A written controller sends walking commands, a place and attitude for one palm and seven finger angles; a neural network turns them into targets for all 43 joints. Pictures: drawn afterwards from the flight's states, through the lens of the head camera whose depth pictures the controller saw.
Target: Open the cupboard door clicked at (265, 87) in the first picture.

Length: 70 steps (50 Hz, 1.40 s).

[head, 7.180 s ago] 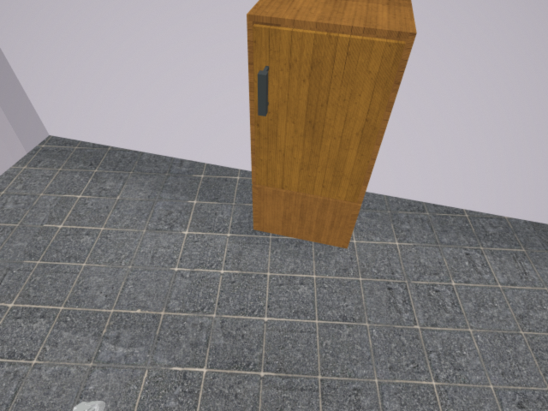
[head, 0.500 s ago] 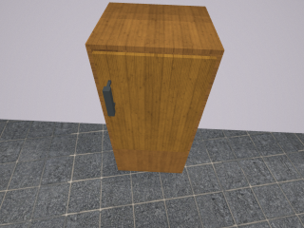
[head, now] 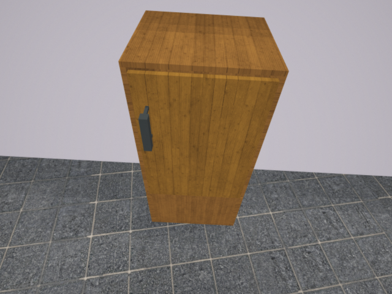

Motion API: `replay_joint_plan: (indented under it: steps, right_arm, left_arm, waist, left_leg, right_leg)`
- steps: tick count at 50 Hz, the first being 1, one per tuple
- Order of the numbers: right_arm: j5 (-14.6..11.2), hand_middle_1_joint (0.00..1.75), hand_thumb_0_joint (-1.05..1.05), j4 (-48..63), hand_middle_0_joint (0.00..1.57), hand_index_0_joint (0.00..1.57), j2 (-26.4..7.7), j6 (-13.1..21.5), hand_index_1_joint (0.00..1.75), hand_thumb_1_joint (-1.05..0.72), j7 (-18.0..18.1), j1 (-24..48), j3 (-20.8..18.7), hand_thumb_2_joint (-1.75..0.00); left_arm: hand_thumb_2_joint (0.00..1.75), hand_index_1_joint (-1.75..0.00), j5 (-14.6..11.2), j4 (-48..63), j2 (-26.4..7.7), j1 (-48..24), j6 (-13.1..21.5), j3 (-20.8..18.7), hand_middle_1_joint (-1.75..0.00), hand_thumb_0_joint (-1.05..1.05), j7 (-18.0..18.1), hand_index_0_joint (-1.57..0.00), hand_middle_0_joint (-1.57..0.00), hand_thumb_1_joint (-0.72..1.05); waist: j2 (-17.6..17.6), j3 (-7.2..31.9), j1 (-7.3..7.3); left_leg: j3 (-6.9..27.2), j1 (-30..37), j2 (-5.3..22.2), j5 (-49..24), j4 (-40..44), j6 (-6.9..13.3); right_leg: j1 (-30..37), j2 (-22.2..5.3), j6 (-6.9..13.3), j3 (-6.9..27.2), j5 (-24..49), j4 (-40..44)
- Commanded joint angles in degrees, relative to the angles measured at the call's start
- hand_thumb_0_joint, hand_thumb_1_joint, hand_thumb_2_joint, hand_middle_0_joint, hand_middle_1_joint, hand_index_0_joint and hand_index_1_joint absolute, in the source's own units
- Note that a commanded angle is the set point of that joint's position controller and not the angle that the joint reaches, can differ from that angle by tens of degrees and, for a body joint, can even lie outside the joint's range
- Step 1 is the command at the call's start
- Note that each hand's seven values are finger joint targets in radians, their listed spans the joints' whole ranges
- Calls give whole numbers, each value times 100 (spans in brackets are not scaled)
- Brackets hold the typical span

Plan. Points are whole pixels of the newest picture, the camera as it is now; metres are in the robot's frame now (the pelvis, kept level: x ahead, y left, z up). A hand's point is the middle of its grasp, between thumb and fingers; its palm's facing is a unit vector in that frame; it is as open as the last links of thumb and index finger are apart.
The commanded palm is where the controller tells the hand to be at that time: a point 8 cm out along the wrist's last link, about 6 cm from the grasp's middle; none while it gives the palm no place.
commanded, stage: look again from close up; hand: left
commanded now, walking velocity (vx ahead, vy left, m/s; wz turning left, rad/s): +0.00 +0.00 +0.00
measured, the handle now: (147, 128) +0.57 +0.19 -0.02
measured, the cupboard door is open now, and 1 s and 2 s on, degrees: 0 0 0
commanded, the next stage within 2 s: raise the hand with hooked fingers in 0.46 s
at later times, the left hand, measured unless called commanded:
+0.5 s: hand out of the picture +0.01 +0.18 -0.18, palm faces +0.07 -0.98 -0.19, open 7.4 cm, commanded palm none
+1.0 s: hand (109, 287) +0.16 +0.19 -0.08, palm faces +0.10 -1.00 +0.01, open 8.7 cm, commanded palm +0.13 +0.25 -0.06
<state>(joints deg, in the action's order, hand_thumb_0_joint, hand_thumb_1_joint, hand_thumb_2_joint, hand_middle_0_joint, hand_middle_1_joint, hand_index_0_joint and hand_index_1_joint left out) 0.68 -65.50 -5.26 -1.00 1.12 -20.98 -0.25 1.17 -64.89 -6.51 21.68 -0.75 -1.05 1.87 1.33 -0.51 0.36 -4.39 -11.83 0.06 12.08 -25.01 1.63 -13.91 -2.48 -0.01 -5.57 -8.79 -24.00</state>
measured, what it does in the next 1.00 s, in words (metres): lowers itself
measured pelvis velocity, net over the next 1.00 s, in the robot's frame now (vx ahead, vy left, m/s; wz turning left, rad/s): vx -0.01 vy -0.02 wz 0.06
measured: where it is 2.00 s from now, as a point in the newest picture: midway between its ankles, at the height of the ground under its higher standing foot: outside the picture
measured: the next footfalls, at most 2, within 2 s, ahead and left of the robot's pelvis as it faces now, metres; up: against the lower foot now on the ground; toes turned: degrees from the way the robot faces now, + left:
none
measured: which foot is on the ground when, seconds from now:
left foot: down 0.00-1.00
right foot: down 0.00-1.00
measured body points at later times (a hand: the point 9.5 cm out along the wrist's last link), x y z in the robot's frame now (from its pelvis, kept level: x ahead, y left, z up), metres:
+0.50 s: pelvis +0.00 +0.01 +0.00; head -0.01 +0.01 +0.45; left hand +0.01 +0.23 -0.16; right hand +0.03 -0.22 -0.16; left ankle +0.02 +0.10 -0.74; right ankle +0.05 -0.12 -0.74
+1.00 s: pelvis -0.01 -0.02 -0.10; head +0.04 +0.00 +0.34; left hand +0.14 +0.24 -0.08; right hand +0.24 -0.26 -0.12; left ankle +0.02 +0.10 -0.74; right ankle +0.05 -0.11 -0.74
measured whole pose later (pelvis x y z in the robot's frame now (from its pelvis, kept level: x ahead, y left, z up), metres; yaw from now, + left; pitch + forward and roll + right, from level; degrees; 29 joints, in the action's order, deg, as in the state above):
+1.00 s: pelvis -0.01 -0.02 -0.10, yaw +3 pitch +12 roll +0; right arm -2.3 -25.9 -15.3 14.9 1.4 -9.1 -4.1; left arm -17.0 -6.6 -11.8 28.1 26.7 -11.2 -20.4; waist 2.1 8.0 1.1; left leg -0.3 -50.6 0.7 31.3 -69.8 0.1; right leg -51.7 -0.6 2.5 -4.2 -29.4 -68.8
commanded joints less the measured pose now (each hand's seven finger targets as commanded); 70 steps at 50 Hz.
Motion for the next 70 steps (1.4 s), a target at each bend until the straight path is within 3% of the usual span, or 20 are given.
replay_joint_plan:
  steps: [1,2,3,6,10,27,28,29,30,31,32,33,35,38,41,46,50,54,61,70]
  right_arm:
    - [-21,30,0,754,20,20,-633,247,30,-90,-61,341,-3,-90]
    - [25,30,0,718,20,20,-490,274,30,-90,-46,-217,17,-90]
    - [26,30,0,705,20,20,-556,285,30,-90,-19,-317,-7,-90]
    - [28,30,0,828,20,20,-663,270,30,-90,18,-171,-35,-90]
    - [28,30,0,952,20,20,-825,258,30,-90,28,43,-78,-90]
    - [7,30,0,834,20,20,-971,312,30,-90,1,178,-22,-90]
    - [-48,30,0,1079,20,20,-1143,263,30,-90,-22,674,-52,-90]
    - [-352,30,0,3217,20,20,-1914,1132,30,-90,231,906,-119,-90]
    - [-375,30,0,2843,20,20,-1529,1674,30,-90,457,1240,51,-90]
    - [-447,30,0,2848,20,20,-1302,1849,30,-90,428,1198,-78,-90]
    - [-500,30,0,2751,20,20,-1416,1930,30,-90,411,1003,-26,-90]
    - [-404,30,0,3027,20,20,-1585,2061,30,-90,390,1180,-101,-90]
    - [-203,30,0,3194,20,20,-1628,2151,30,-90,273,1113,-227,-90]
    - [-113,30,0,3663,20,20,-1573,2222,30,-90,9,1239,-483,-90]
    - [-166,30,0,4211,20,20,-1676,2174,30,-90,-197,1400,-604,-90]
    - [-300,30,0,4890,20,20,-1605,1887,30,-90,35,1470,-524,-90]
    - [-237,30,0,4622,20,20,-1449,1755,30,-90,148,1098,-509,-90]
    - [-211,30,0,4231,20,20,-1523,1771,30,-90,218,1019,-445,-90]
    - [-326,30,0,4269,20,20,-1551,1745,30,-90,273,1243,-405,-90]
    - [-291,30,0,4294,20,20,-1568,1728,30,-90,189,1053,-384,-90]
  left_arm:
    - [90,-30,51,84,-770,378,332,93,-30,0,168,-20,-20,90]
    - [90,-30,12,265,-774,290,341,49,-30,0,153,-20,-20,90]
    - [90,-30,1,341,-715,134,314,31,-30,0,135,-20,-20,90]
    - [90,-30,15,464,-543,64,209,28,-30,0,93,-20,-20,90]
    - [90,-30,28,521,-436,288,169,26,-30,0,62,-20,-20,90]
    - [90,-30,-14,771,-772,-40,236,-5,-30,0,23,-20,-20,90]
    - [90,-30,13,476,-935,238,183,52,-30,0,225,-20,-20,90]
    - [89,-32,-1268,9695,-2180,-4455,1550,-838,-32,0,175,-20,-20,88]
    - [88,-33,-882,8079,-1883,-1446,1294,-763,-33,0,424,-20,-20,85]
    - [87,-34,-1033,6975,-518,193,571,-80,-34,0,602,-21,-21,83]
    - [86,-36,-1208,6927,-187,27,561,131,-36,0,506,-21,-21,81]
    - [85,-37,-1236,7076,-512,-434,917,-96,-37,0,438,-21,-21,78]
    - [83,-40,-1217,6017,-381,102,1679,-298,-40,0,102,-21,-21,74]
    - [80,-45,-1460,5107,-411,1266,3100,-776,-45,0,-1020,-22,-22,67]
    - [77,-50,-1547,5012,-1060,1352,3919,-1249,-50,0,-2220,-22,-22,60]
    - [72,-57,-2180,7110,-1592,427,3253,-1804,-57,0,-2369,-23,-23,48]
    - [68,-63,-1944,8518,-1541,114,3458,-1611,-63,0,-1947,-24,-24,39]
    - [64,-69,-1853,8034,-1531,-92,3397,-1426,-69,0,-2238,-24,-24,29]
    - [57,-80,-2287,7208,-1940,311,2333,-2220,-80,0,-2769,-25,-25,13]
    - [48,-93,-2263,7061,-1844,49,2628,-2220,-93,0,-2461,-27,-27,-8]
  waist:
    - [-383,-600,-27]
    - [-104,282,-169]
    - [-2,416,-189]
    - [-434,-323,-111]
    - [-258,-643,35]
    - [-103,-204,-25]
    - [160,-666,181]
    - [-1202,2030,-703]
    - [-1637,1752,24]
    - [-1364,734,-131]
    - [-961,-71,-261]
    - [-731,-560,-380]
    - [572,-519,-334]
    - [1516,393,180]
    - [205,882,299]
    - [-167,1715,292]
    - [-709,2077,-38]
    - [-706,1909,-334]
    - [-409,2486,94]
    - [-240,2084,-5]
  left_leg:
    - [347,-692,376,424,-148,-262]
    - [494,-334,340,404,-221,-167]
    - [567,-273,370,94,-234,-96]
    - [969,-982,596,647,344,40]
    - [1206,-1515,619,1503,846,108]
    - [759,-583,492,-33,553,9]
    - [367,-713,620,422,-241,-174]
    - [449,768,-15,111,345,-89]
    - [587,519,173,879,568,-152]
    - [792,-555,174,1594,738,-332]
    - [786,-871,43,1778,519,-248]
    - [864,-1204,-23,1862,136,-194]
    - [778,-1922,-108,1975,-739,-198]
    - [409,-3007,-204,1467,-2196,-220]
    - [312,-3600,-311,1368,-3008,-209]
    - [395,-3951,-232,1575,-3354,-41]
    - [541,-3499,-50,624,-3627,30]
    - [650,-3598,1,385,-3894,38]
    - [682,-3569,-45,49,-3613,-1]
    - [676,-3488,-48,235,-3258,-41]
  right_leg:
    - [-323,-760,252,706,-533,449]
    - [16,-776,305,789,-955,201]
    - [-18,-712,311,666,-883,73]
    - [-168,-421,213,392,-950,-189]
    - [145,-301,163,347,-608,-312]
    - [367,-526,163,550,-115,228]
    - [-90,-627,143,624,-27,212]
    - [415,16,167,190,-153,-272]
    - [157,146,292,26,-867,-741]
    - [-440,252,213,-226,-1266,-804]
    - [-731,291,179,-208,-1194,-728]
    - [-1093,243,136,-157,-1545,-640]
    - [-1983,252,85,-150,-2423,-969]
    - [-2538,210,131,275,-2920,-1830]
    - [-2604,113,302,775,-2631,-2504]
    - [-2716,179,177,1112,-3143,-2710]
    - [-2802,302,183,854,-1478,-3066]
    - [-3142,359,146,663,-949,-3258]
    - [-2306,336,125,606,-711,-3115]
    - [-2584,320,107,381,-1006,-3042]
